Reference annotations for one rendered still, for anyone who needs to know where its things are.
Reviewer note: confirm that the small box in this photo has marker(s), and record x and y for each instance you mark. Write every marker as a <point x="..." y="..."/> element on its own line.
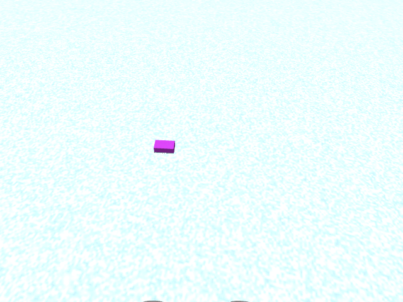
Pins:
<point x="166" y="146"/>

